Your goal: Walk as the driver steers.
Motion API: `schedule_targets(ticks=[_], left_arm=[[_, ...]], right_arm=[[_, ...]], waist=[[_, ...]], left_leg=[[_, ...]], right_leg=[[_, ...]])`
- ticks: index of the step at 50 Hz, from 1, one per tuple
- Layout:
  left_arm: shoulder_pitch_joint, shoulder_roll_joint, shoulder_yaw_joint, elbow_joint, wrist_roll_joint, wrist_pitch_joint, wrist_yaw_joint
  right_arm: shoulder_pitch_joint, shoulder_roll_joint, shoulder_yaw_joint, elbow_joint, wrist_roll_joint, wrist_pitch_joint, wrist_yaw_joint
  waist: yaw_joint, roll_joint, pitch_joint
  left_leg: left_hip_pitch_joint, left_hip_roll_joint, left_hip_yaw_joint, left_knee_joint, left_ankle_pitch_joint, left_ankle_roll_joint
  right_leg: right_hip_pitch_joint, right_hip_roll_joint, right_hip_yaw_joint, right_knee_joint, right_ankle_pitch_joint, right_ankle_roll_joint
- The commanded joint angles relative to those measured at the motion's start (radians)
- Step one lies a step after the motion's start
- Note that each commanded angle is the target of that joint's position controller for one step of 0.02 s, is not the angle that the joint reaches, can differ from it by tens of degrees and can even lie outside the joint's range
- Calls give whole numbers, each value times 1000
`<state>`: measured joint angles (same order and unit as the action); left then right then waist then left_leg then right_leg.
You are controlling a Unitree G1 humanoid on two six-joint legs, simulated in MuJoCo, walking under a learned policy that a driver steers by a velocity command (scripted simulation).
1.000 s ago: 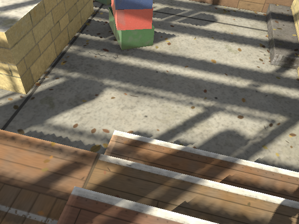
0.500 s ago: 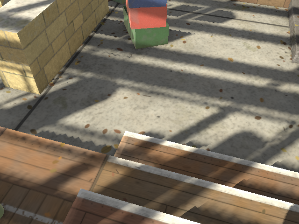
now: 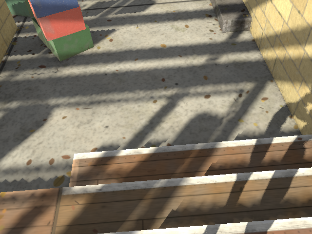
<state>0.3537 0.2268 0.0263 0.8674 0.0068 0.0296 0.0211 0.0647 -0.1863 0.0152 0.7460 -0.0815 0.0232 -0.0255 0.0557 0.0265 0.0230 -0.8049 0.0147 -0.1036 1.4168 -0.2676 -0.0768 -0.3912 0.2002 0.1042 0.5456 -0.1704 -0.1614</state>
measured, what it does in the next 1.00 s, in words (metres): goes down, turning right: left foot, then right foot 0.04 m lower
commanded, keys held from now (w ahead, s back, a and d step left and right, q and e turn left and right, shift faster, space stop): w+e+shift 0.12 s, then w+shift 0.66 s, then w+q+shift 0.22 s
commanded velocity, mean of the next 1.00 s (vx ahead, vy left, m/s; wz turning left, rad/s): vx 0.89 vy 0.00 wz -0.25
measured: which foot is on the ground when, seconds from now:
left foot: up 0.00-0.26, down 0.28-0.84, up 0.86-1.00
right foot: down 0.00-0.26, up 0.28-0.74, down 0.76-1.00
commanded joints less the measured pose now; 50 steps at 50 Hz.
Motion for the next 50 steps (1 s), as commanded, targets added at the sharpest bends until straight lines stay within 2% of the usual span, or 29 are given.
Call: schedule_targets(ticks=[1,4,8,10,12,13,14,15,16,18,21,24,31,33,34,36,37,38,39,40,41,42,43,44,45,46,48,49,50], left_arm=[[-68,207,48,-123,-13,-17,8],[-135,224,63,-185,-4,-3,-11],[-164,170,60,-247,-29,20,-29],[-207,160,55,-272,-8,28,-40],[-248,139,48,-303,11,34,-43],[-233,104,41,-298,7,35,-31],[-184,-20,5,-290,-14,20,-19],[-281,22,1,-386,-28,-17,-25],[-370,108,20,-417,-4,-46,-28],[-356,167,39,-375,23,-56,-47],[-297,159,40,-334,29,-28,-78],[-340,155,39,-318,32,-25,-76],[-520,136,30,-308,57,-35,-97],[-526,139,28,-296,55,-30,-96],[-580,118,26,-319,51,-36,-86],[-552,147,28,-301,51,-52,-81],[-552,161,33,-290,34,-69,-75],[-483,139,28,-260,30,-76,-71],[-438,133,23,-217,33,-100,-71],[-345,156,47,-156,38,-118,-68],[-185,157,60,-105,49,-131,-65],[45,187,74,-34,60,-121,-48],[126,201,78,-10,73,-121,-29],[94,222,84,2,84,-121,-12],[9,211,81,10,83,-125,0],[-75,199,81,11,78,-136,6],[-192,89,59,23,36,-182,8],[-231,37,49,41,3,-203,14],[-261,35,49,56,1,-216,24]], right_arm=[[21,-138,-41,-53,10,7,7],[43,-149,-49,-63,25,6,16],[-19,-141,-33,-113,49,-6,15],[106,-153,-38,-81,72,-11,18],[264,-172,-55,-38,87,-19,14],[335,-172,-59,-11,75,-31,4],[270,-154,-34,-38,62,-47,4],[268,-268,-57,-77,22,-56,9],[278,-330,-97,-55,24,-64,14],[221,-300,-90,-79,44,-90,20],[260,-269,-76,-76,67,-99,31],[377,-306,-94,-36,52,-102,35],[607,-285,-109,58,44,-90,26],[606,-300,-117,75,42,-80,17],[657,-271,-115,121,30,-83,7],[637,-285,-119,136,26,-82,-4],[647,-286,-119,140,26,-90,4],[571,-260,-109,139,26,-90,13],[595,-171,-79,136,44,-88,19],[690,-136,-61,174,67,-82,31],[622,-186,-67,174,90,-81,31],[426,-232,-76,130,99,-96,27],[279,-270,-90,101,98,-118,20],[238,-264,-93,88,97,-131,24],[273,-235,-93,104,87,-133,32],[312,-207,-91,134,66,-118,42],[334,-122,-86,165,24,-105,53],[336,-78,-78,163,26,-109,57],[387,-44,-70,185,35,-108,60]], waist=[[-50,-82,-33],[-65,-148,-58],[-23,-139,-19],[-59,-214,-54],[-125,-151,-11],[-164,10,25],[-109,200,40],[-93,164,58],[-97,54,71],[-68,4,11],[-65,79,-10],[-101,97,-2],[-200,138,93],[-190,133,118],[-205,167,143],[-180,130,132],[-206,88,129],[-145,82,99],[-146,-74,51],[-153,-173,-32],[-41,-220,-101],[126,-268,-155],[211,-275,-142],[183,-239,-76],[99,-187,-12],[39,-173,27],[-47,-182,81],[-112,-107,119],[-161,-109,135]], left_leg=[[81,-5,54,-126,162,-60],[215,-24,80,-117,200,-67],[275,-35,60,-557,-52,-34],[490,-55,79,-696,-145,20],[721,-44,137,-912,-85,95],[840,-18,112,-1050,-111,116],[814,159,-130,-1014,-336,133],[862,367,-543,-1109,-501,223],[836,429,-667,-1199,-568,269],[764,308,-462,-1146,-335,230],[628,185,-220,-1117,-105,204],[683,179,-136,-1075,46,227],[876,218,-94,-1056,249,268],[868,246,-69,-1052,343,267],[1029,276,-87,-997,373,249],[1121,292,-50,-920,533,232],[1139,264,-29,-898,483,232],[984,257,9,-842,529,223],[841,156,75,-790,445,173],[666,109,83,-647,390,152],[439,83,98,-396,402,119],[144,63,65,-104,63,100],[42,30,-4,3,-217,120],[0,45,-42,-23,-231,133],[21,78,-29,-128,-194,134],[77,106,31,-226,-165,142],[274,103,84,-445,74,159],[494,59,142,-687,320,122],[622,1,236,-727,503,83]], right_leg=[[-88,-228,453,-365,-441,-55],[-121,-199,433,-387,-346,-47],[-7,-171,421,-323,-401,-26],[-60,-192,416,-319,-401,-19],[-180,-195,439,-297,-411,20],[-294,-102,358,-70,-494,78],[-423,-4,196,356,-445,87],[-712,15,145,471,-349,90],[-793,-73,194,477,-168,102],[-630,-66,211,500,11,135],[-450,-67,142,530,131,157],[-448,-96,90,579,206,136],[-518,-238,-104,465,88,94],[-441,-253,-145,420,12,83],[-573,-308,-22,397,96,68],[-587,-309,-53,320,3,44],[-570,-312,-90,240,75,44],[-326,-300,-112,175,106,34],[-68,-270,-106,-6,299,44],[248,-180,-160,25,332,66],[552,-205,-84,-6,327,60],[830,-280,40,-38,272,58],[820,-361,103,-86,189,86],[722,-420,168,-123,116,102],[593,-434,175,-153,135,103],[486,-400,141,-183,35,91],[235,-324,-11,-170,-34,111],[-12,-234,-156,-124,-128,137],[-114,-221,-205,-86,-180,127]])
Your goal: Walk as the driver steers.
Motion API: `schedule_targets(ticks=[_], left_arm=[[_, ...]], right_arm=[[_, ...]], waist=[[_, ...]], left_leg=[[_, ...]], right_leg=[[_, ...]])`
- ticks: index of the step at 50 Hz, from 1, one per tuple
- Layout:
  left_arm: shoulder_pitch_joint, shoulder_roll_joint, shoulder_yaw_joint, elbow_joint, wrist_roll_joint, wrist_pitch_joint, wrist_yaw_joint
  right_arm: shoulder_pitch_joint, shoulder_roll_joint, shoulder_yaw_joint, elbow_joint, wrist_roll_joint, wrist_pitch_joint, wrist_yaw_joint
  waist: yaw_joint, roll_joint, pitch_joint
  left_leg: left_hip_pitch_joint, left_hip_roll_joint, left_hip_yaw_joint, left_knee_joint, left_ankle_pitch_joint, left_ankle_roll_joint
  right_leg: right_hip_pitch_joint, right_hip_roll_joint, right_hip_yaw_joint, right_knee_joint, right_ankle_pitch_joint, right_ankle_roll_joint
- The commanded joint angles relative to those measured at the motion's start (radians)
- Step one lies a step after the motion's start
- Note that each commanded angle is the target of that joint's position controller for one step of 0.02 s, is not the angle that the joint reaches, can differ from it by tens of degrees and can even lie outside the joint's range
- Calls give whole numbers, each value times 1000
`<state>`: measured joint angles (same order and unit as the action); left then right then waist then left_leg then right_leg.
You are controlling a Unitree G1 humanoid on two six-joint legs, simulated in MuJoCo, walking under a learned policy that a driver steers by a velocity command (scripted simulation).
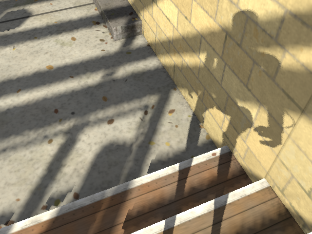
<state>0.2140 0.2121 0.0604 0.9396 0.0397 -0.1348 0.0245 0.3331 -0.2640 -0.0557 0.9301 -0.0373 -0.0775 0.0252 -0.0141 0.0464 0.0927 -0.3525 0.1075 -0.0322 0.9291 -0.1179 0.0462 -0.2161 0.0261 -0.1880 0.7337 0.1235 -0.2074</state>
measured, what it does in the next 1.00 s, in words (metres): goes down, turning left: left foot 0.11 m lower, then right foot 0.15 m lower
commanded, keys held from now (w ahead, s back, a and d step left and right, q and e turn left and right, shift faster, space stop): w+q+shift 1.00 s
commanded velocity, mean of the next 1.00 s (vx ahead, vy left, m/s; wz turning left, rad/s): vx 1.00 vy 0.00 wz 0.90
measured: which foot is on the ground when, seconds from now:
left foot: up 0.00-0.10, down 0.12-0.42, up 0.44-0.84, down 0.86-1.00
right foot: down 0.00-0.06, up 0.08-0.40, down 0.42-0.84, up 0.86-1.00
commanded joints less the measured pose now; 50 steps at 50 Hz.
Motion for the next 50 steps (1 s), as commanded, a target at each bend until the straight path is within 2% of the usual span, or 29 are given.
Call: schedule_targets(ticks=[1,3,5,6,7,8,9,10,11,13,15,18,21,22,24,25,26,28,32,35,37,40,42,43,44,45,46,47,50], left_arm=[[-123,42,15,1,-41,-57,30],[-272,77,24,-34,-39,-66,25],[-626,160,42,-143,-35,-40,-6],[-661,79,15,-186,-16,-4,-18],[-449,-3,-21,-251,-12,15,-22],[-218,-63,-56,-263,24,10,-31],[-148,66,-29,-152,49,14,-29],[-167,120,-16,-171,68,21,-23],[-168,165,-2,-169,63,35,-25],[-264,231,25,-169,-10,52,-11],[-231,116,-14,-168,5,44,-26],[-91,39,-35,-143,-59,56,-52],[266,169,33,-55,-23,64,-27],[309,190,27,-45,28,48,-42],[281,194,38,-66,8,52,-52],[194,168,35,-84,-11,45,-54],[159,77,13,-63,-18,31,-55],[203,24,-14,-1,-10,9,-37],[232,155,15,21,-13,8,-12],[273,3,-32,62,-19,-17,6],[270,46,-33,59,-21,-8,15],[373,112,-28,107,-18,35,36],[396,169,-15,126,5,68,50],[259,159,-7,103,16,73,52],[182,128,-1,0,13,59,52],[274,135,-7,-69,-11,45,36],[241,172,-3,-96,20,40,18],[223,151,-4,-114,29,29,5],[134,138,14,-100,31,94,2]], right_arm=[[123,33,2,3,-13,-11,17],[391,4,-6,51,-17,8,14],[881,-21,-16,175,-39,36,-23],[801,-43,-10,159,-11,52,-32],[641,-35,26,106,27,37,-40],[463,-125,8,44,23,22,-52],[313,-180,-16,-24,15,12,-46],[103,-306,-49,-110,-2,2,-57],[40,-354,-74,-117,-17,-17,-60],[123,-158,-33,-38,1,-63,-35],[109,-73,-13,-18,36,-67,-30],[141,-114,-28,2,22,-9,-48],[122,-154,-49,-7,8,33,-53],[165,-46,-35,-46,45,33,-54],[195,-4,-12,-100,34,39,-83],[45,-42,-22,-144,7,39,-60],[-103,-78,-36,-140,-26,45,-37],[-138,-12,-25,-163,8,66,7],[-194,-29,-31,-183,-30,86,28],[-336,-6,-9,-203,0,36,61],[-382,12,5,-198,24,37,78],[-351,-25,5,-156,-6,60,45],[6,-101,-34,-34,-15,66,16],[202,-161,-55,28,-14,65,5],[226,-289,-78,56,18,61,-16],[200,-290,-69,27,34,63,-26],[167,-241,-60,8,13,63,-31],[64,-209,-52,-22,-9,56,-40],[-198,-161,-30,-84,-6,0,-50]], waist=[[-98,-109,77],[-263,-55,-70],[-601,134,-101],[-533,250,66],[-237,179,106],[-37,160,22],[3,-84,75],[67,-17,30],[67,68,15],[20,-80,81],[9,-166,67],[-2,22,14],[194,-89,-125],[128,-182,-203],[55,-266,-272],[45,-283,-170],[68,-162,7],[6,-138,89],[0,-184,23],[15,-73,37],[40,-103,56],[46,-101,37],[-138,-61,-128],[-283,64,-99],[-209,129,-127],[-140,-20,-334],[-120,-173,-303],[-57,-167,-201],[92,-184,32]], left_leg=[[273,-103,185,-269,473,-48],[584,-130,230,-139,561,-5],[848,-50,55,-182,403,186],[634,-38,-40,-340,302,238],[541,3,-315,-268,557,252],[472,145,-724,-435,300,336],[304,141,-701,-427,210,357],[173,183,-824,-494,-7,404],[-41,231,-1018,-576,-136,455],[-153,106,-795,-351,-275,384],[-399,-123,-466,-207,-501,254],[-364,-186,-335,-66,-448,157],[-248,-210,-221,607,-234,139],[-486,-232,-197,997,-617,112],[-730,-107,-65,1124,-415,99],[-736,-42,-61,898,-244,101],[-703,-3,-108,782,-133,98],[-581,18,-124,536,-23,58],[-517,-33,33,374,123,76],[-368,-50,104,-126,680,123],[-123,-86,186,-247,716,113],[48,-214,353,-287,471,109],[488,-216,258,-340,337,172],[707,-102,80,-515,439,290],[907,22,-35,-183,857,297],[1031,165,-230,-190,975,392],[938,149,-373,-316,467,420],[745,189,-527,-516,16,433],[-6,120,-522,-642,-30,403]], right_leg=[[-381,-41,55,-231,-478,172],[-515,-73,65,-1,-425,131],[-794,-9,55,732,-450,208],[-862,91,55,1049,-763,201],[-977,89,182,930,-761,181],[-932,26,280,674,-694,184],[-788,-26,301,552,-641,197],[-697,-48,361,439,-636,213],[-563,-60,360,456,-585,225],[-518,-118,409,300,-4,238],[-152,-45,281,21,302,219],[233,5,197,-194,278,246],[474,-101,291,-336,17,221],[660,-271,415,-11,364,208],[601,-476,696,-125,42,185],[367,-468,737,-295,-502,125],[161,-399,636,-284,-456,126],[-102,-353,471,-213,-145,148],[-40,-361,336,-213,68,140],[-81,-210,89,-162,-274,238],[-157,-218,14,-141,-261,225],[5,-227,-48,98,293,232],[-110,-251,-29,671,507,238],[-394,-126,-43,1207,-317,250],[-727,-83,51,1344,-883,248],[-791,-157,178,1216,-835,255],[-849,-172,230,1049,-785,232],[-850,-162,261,853,-705,233],[-392,-196,330,339,-571,320]])
Over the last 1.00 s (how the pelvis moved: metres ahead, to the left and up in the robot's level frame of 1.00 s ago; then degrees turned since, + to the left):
0.40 -0.19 -0.05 -15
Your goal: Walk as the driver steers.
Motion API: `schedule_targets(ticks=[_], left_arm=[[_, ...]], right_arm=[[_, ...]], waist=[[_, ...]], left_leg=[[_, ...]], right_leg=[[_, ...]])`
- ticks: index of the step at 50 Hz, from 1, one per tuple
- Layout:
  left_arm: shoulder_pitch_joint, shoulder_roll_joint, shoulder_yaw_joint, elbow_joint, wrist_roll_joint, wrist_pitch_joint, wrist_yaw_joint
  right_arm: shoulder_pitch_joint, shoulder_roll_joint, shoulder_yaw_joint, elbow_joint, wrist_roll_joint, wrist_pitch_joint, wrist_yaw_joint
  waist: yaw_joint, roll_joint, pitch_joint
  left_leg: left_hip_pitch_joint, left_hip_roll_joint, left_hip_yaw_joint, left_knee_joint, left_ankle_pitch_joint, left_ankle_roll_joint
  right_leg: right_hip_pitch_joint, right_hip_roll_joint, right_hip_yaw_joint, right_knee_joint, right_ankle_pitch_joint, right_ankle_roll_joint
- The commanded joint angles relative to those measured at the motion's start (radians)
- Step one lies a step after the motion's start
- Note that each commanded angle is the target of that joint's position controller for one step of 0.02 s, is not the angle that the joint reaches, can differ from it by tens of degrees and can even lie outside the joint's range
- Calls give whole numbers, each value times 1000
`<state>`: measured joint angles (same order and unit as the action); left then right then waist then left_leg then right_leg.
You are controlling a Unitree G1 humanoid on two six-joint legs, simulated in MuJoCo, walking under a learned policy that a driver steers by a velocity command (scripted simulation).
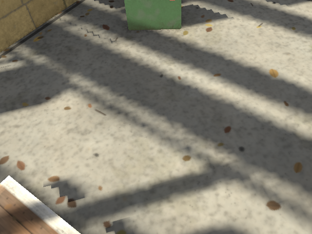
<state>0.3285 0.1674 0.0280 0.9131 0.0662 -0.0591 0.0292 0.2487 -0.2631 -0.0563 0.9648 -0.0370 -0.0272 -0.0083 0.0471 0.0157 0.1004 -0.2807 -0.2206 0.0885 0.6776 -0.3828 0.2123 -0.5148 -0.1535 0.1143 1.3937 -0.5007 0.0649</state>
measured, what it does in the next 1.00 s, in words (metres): goes down, turning right: right foot 0.15 m lower, then left foot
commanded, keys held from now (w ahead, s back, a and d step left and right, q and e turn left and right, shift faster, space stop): w+q+shift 0.10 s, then e+shift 0.90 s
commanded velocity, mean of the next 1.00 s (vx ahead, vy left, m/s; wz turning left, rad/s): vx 0.33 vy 0.00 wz -0.33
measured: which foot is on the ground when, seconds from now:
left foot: down 0.00-0.28, up 0.30-0.70, down 0.72-1.00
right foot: up 0.00-0.24, down 0.26-0.72, up 0.74-1.00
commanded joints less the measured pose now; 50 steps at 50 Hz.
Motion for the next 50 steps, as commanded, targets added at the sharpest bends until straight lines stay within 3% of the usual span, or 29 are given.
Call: schedule_targets(ticks=[1,2,3,4,7,9,11,12,13,14,15,16,17,18,19,20,22,23,25,27,31,34,35,36,37,38,40,43,50], left_arm=[[26,162,36,-83,2,29,-4],[26,153,42,-69,-18,26,-11],[-26,160,45,-91,-27,12,-21],[-45,162,48,-84,-34,2,-35],[-102,135,35,-104,-53,-12,-49],[-186,127,26,-121,-44,-41,-60],[-145,153,34,-91,-55,-51,-55],[-5,178,46,-31,-54,-49,-55],[217,217,60,63,-44,-44,-58],[362,252,71,133,-30,-34,-66],[381,266,66,146,-19,-30,-78],[354,225,57,123,-44,-24,-75],[270,209,49,92,-45,-15,-53],[156,242,58,62,-46,3,-17],[109,171,26,24,-42,-3,-14],[118,162,20,42,-37,-17,-17],[88,193,23,44,-62,-28,-23],[49,197,23,31,-55,-22,-22],[57,199,26,8,-61,-11,-23],[74,191,32,-10,-71,11,-26],[104,194,56,-52,-57,58,-17],[45,224,84,-98,-41,76,-24],[25,208,85,-118,-51,76,-28],[88,136,73,-129,-64,75,-29],[169,135,76,-152,-83,81,-17],[118,242,94,-145,-38,90,-20],[34,231,101,-149,-30,116,-41],[18,209,87,-172,-43,148,-71],[-135,196,56,-276,-56,164,-97]], right_arm=[[-91,-192,-43,-129,-24,-67,-2],[-65,-163,-39,-108,-18,-85,10],[-60,-110,-35,-69,25,-93,-2],[-64,-90,-27,-81,28,-92,-6],[3,-92,-22,-45,27,-83,-6],[146,-75,-13,3,12,-83,-19],[195,-74,-7,26,-3,-70,-51],[171,-88,-5,26,-6,-62,-53],[134,-96,-11,21,8,-53,-49],[211,-51,-23,26,37,-50,-32],[332,-24,-12,12,82,-58,-43],[241,-29,11,-23,53,-56,-51],[136,-29,25,-60,26,-53,-39],[24,-19,35,-104,11,-51,-19],[-77,-46,35,-121,-26,-35,-7],[-115,-18,35,-144,-32,-18,-7],[-168,-31,44,-200,-13,2,-16],[-152,-18,48,-196,0,-3,-17],[-123,-5,57,-183,26,-8,-19],[-138,-24,53,-187,38,-4,-24],[-264,-46,48,-233,29,-1,-22],[-177,-43,48,-219,39,-24,-28],[-124,-52,43,-207,35,-36,-36],[-112,-108,31,-223,27,-44,-46],[-113,-166,18,-251,17,-24,-49],[-95,-114,16,-254,34,-9,-49],[-177,-30,35,-286,29,9,-49],[-172,-57,21,-299,10,20,-44],[-72,-142,-19,-285,6,12,-23]], waist=[[30,-139,-23],[25,-126,-30],[24,-82,-32],[8,-61,-59],[-37,43,-58],[-130,21,4],[-125,36,31],[-55,20,-10],[51,-21,-85],[58,-255,-190],[-22,-469,-292],[21,-334,-358],[28,-190,-332],[7,-163,-327],[7,22,-219],[-8,18,-175],[-60,-19,-108],[-67,-90,-116],[-68,-178,-192],[-63,-162,-222],[-14,-125,-156],[-50,-126,-120],[-65,-96,-119],[-26,61,-191],[3,246,-272],[-23,151,-268],[0,55,-155],[5,120,-136],[-36,132,-165]], left_leg=[[-175,398,-562,-366,381,229],[-169,344,-498,-304,466,200],[-206,260,-441,-244,245,115],[-204,201,-405,-191,160,84],[-159,165,-349,1,217,32],[-40,167,-329,92,204,1],[127,178,-353,230,248,-14],[156,176,-329,377,351,-17],[106,161,-263,623,423,-36],[-152,18,-171,1062,-139,-95],[-518,-3,-152,1386,-512,-135],[-730,70,-130,1417,-428,-132],[-807,138,-87,1306,-292,-152],[-779,207,-129,1196,-166,-168],[-629,256,-136,1070,-92,-176],[-564,252,-150,1001,-44,-182],[-371,234,-109,513,105,-211],[-286,188,-78,374,171,-226],[-172,143,-77,192,255,-230],[-156,140,-106,108,311,-230],[-206,152,-192,22,246,-224],[-73,166,-218,-192,187,-199],[70,222,-227,-297,278,-187],[244,434,-374,-296,437,-139],[325,673,-623,-333,623,5],[293,676,-621,-346,605,64],[138,532,-393,-374,482,16],[58,448,-207,-381,495,-8],[78,516,-84,-377,347,-18]], right_leg=[[38,31,-51,-340,167,50],[43,37,-39,-396,435,33],[106,5,33,-594,736,13],[179,33,19,-669,859,3],[244,92,-41,-792,885,-34],[174,100,-90,-932,956,-59],[150,56,-70,-1130,1047,-77],[250,68,-95,-1190,1061,-89],[455,82,-136,-1196,1071,-97],[752,-8,-47,-950,1363,-127],[1056,-158,178,-707,1736,-256],[1115,-203,281,-786,1492,-329],[1021,-214,308,-883,1182,-374],[825,-273,454,-991,721,-445],[557,-222,415,-1035,810,-414],[433,-194,396,-1020,1028,-416],[195,-9,196,-1090,1072,-315],[170,54,150,-1078,1152,-287],[224,76,139,-1045,1233,-250],[288,70,174,-1000,1161,-211],[331,62,365,-984,827,-203],[292,94,444,-926,638,-204],[202,138,426,-869,504,-169],[102,210,303,-695,97,-124],[-16,358,54,-459,-244,-90],[-83,278,-16,-269,-168,-74],[-75,210,-27,-180,-8,-44],[-61,197,-86,-93,95,-15],[31,126,-134,-401,137,-22]])
Over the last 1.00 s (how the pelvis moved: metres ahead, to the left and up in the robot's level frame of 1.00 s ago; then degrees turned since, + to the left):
0.80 0.12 -0.42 54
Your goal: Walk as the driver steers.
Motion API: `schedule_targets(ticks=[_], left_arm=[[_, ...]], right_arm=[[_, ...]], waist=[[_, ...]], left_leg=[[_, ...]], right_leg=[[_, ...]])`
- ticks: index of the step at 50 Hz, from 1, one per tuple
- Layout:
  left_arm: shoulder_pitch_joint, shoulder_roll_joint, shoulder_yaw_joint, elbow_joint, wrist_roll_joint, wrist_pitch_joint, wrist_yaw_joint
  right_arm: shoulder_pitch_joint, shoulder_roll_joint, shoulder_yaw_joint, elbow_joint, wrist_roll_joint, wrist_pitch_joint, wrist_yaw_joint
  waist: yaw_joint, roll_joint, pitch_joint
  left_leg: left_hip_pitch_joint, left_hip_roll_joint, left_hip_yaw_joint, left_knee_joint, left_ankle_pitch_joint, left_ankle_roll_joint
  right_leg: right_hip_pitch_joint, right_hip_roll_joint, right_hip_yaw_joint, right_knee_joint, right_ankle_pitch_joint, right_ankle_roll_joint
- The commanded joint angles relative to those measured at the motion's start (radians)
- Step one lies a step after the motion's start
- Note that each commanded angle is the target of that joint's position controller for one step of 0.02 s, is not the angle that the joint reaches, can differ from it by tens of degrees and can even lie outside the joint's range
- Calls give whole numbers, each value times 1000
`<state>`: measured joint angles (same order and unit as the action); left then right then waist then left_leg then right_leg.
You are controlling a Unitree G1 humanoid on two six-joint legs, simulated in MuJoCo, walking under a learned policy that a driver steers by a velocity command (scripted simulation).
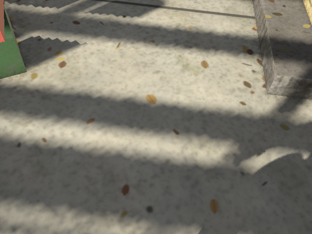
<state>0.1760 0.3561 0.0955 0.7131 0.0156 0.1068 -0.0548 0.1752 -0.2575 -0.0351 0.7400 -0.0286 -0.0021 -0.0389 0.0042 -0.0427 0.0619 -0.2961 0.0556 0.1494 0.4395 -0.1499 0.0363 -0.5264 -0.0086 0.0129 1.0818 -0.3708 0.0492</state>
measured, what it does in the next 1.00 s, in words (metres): walks ahead, turning right: right foot, then left foot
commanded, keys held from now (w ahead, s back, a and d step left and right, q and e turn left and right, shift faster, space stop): e+shift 0.16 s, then shift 0.02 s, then w+shift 0.82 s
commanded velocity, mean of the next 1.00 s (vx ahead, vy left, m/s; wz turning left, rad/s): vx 0.60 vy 0.00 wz -0.38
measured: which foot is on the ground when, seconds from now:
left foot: down 0.00-0.16, up 0.18-0.64, down 0.66-1.00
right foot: up 0.00-0.14, down 0.16-0.68, up 0.70-1.00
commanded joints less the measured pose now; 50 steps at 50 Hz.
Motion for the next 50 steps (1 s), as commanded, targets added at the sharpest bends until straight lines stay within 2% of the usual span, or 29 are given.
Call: schedule_targets(ticks=[1,5,6,7,8,9,10,11,12,13,14,16,19,24,28,30,31,32,33,34,35,36,37,38,40,41,45,48,50], left_arm=[[4,7,-16,-87,-11,-2,-18],[-48,36,-7,-126,-25,-1,-24],[-21,36,-4,-123,-22,-4,-22],[40,48,2,-98,-14,-11,-13],[95,107,16,-80,0,-25,5],[107,298,54,-118,-5,-28,14],[197,241,55,-100,4,-32,27],[179,194,31,-79,17,-32,34],[108,149,14,-81,18,-26,38],[67,128,4,-84,10,-32,42],[49,94,-8,-84,7,-45,40],[93,75,-18,-53,0,-79,31],[168,93,-16,-5,-8,-124,27],[222,108,-16,29,-3,-154,35],[247,123,-11,57,-1,-173,51],[241,131,-10,69,-1,-179,54],[228,136,-11,74,2,-181,54],[205,141,-11,77,2,-183,53],[186,130,-14,82,9,-185,51],[167,85,-32,62,16,-191,48],[192,-42,-61,7,-14,-209,39],[142,7,-54,21,-4,-209,43],[112,43,-43,18,1,-207,37],[105,47,-47,26,12,-207,24],[107,14,-57,37,40,-185,5],[105,2,-62,38,41,-174,-3],[-98,-8,-77,-31,26,-159,-6],[-225,-34,-97,-77,19,-170,-14],[-277,-50,-109,-92,11,-174,-20]], right_arm=[[-5,-160,-46,-66,-4,-12,15],[44,-208,-71,-66,-1,-9,42],[39,-213,-76,-70,6,-6,48],[69,-206,-80,-62,12,1,54],[117,-173,-77,-54,17,11,63],[63,-96,-51,-167,21,22,64],[-67,-140,-51,-175,-16,34,57],[-67,-126,-48,-176,-6,37,64],[-44,-148,-56,-150,1,28,74],[-11,-171,-64,-128,-9,22,84],[35,-180,-67,-90,-18,17,91],[46,-159,-65,-67,-18,10,103],[-2,-139,-61,-63,-13,7,104],[-110,-125,-52,-77,-3,-5,110],[-182,-125,-44,-111,3,-21,107],[-176,-124,-41,-119,6,-27,106],[-133,-126,-42,-112,5,-29,102],[-36,-133,-48,-88,6,-32,91],[167,-164,-64,-22,-1,-40,72],[414,-250,-86,33,-17,-52,49],[492,-370,-102,47,-32,-65,46],[354,-267,-75,25,-23,-66,53],[277,-217,-65,19,-18,-64,54],[238,-188,-59,21,-9,-69,61],[183,-128,-34,26,-4,-79,59],[190,-117,-29,37,2,-87,59],[272,-120,-30,90,24,-111,63],[305,-104,-22,115,34,-125,62],[340,-117,-21,141,40,-135,54]], waist=[[5,203,-129],[-19,226,-140],[4,209,-140],[25,146,-150],[46,-67,-114],[39,-341,-72],[132,-119,-119],[96,-128,-89],[57,-135,-26],[30,-180,-7],[11,-162,-5],[7,-90,-10],[23,-67,-1],[55,-76,45],[63,-61,97],[48,-53,105],[21,-54,94],[-36,-50,51],[-134,15,-51],[-242,167,-213],[-206,487,-289],[-151,296,-174],[-101,167,-110],[-66,83,-99],[-9,119,-41],[0,138,-24],[-16,80,86],[-31,74,106],[-41,70,116]], left_leg=[[69,245,-116,-135,84,144],[85,294,-68,-63,28,88],[68,290,-30,2,16,52],[1,269,23,108,-20,-7],[-182,188,108,353,-237,-80],[-495,10,76,548,-555,-145],[-493,30,-114,669,-481,-124],[-516,29,-150,674,-377,-97],[-518,38,-159,634,-249,-81],[-498,29,-148,622,-170,-78],[-461,27,-142,615,-103,-78],[-456,20,-138,577,-33,-76],[-479,19,-143,490,26,-77],[-452,15,-147,320,68,-83],[-389,21,-148,208,35,-42],[-304,7,-126,165,-32,-6],[-209,-14,-106,140,-73,13],[-53,-56,-77,118,-94,32],[215,-95,-64,109,-118,47],[508,49,-246,63,-374,76],[667,296,-846,-198,-870,137],[555,304,-997,-267,-840,135],[480,294,-823,-206,-719,125],[381,249,-696,-215,-602,121],[231,168,-550,-281,-467,108],[201,151,-509,-304,-414,117],[184,102,-346,-408,-151,145],[149,55,-224,-448,121,138],[173,76,-188,-503,322,126]], right_leg=[[97,-22,-50,-150,0,-18],[216,2,-115,-352,-56,-61],[280,15,-128,-462,-11,-76],[397,35,-107,-587,58,-90],[509,-92,123,-755,101,-126],[512,-406,596,-769,490,-274],[511,-358,516,-768,306,-338],[477,-304,472,-821,-82,-323],[429,-242,428,-894,-330,-285],[420,-203,409,-930,-348,-267],[410,-175,372,-950,-301,-258],[451,-166,341,-956,-202,-252],[511,-174,319,-963,-141,-260],[503,-206,311,-988,-127,-274],[488,-244,296,-1018,-91,-278],[482,-251,270,-1014,1,-281],[459,-245,243,-985,122,-275],[423,-227,201,-883,366,-260],[335,-163,116,-616,612,-234],[139,-73,35,-210,535,-209],[-189,125,59,127,-130,-178],[-305,113,180,240,-75,-213],[-320,37,159,253,15,-225],[-260,-20,127,188,92,-216],[-192,-78,84,123,152,-172],[-193,-87,68,116,173,-155],[-338,-112,-14,-22,306,-108],[-223,-86,-81,-279,444,-101],[-113,-62,-120,-419,523,-128]])
Over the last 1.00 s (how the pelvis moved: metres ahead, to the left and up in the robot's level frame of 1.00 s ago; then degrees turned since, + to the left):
0.41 -0.10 -0.11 -26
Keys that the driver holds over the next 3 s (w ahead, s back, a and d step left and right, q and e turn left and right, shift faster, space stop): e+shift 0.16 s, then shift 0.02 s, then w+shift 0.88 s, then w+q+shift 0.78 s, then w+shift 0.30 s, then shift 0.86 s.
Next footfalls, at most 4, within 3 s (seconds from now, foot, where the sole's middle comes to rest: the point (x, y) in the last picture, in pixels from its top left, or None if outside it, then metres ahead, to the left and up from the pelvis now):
0.16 right None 0.01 -0.13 -0.78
0.66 left None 0.35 0.01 -0.78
1.14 right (218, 175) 0.73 -0.30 -0.78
1.60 left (194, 101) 1.20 -0.22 -0.78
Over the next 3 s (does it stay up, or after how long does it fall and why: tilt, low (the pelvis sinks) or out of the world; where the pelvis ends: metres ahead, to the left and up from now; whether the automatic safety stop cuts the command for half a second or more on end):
stays up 1.85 -0.10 0.00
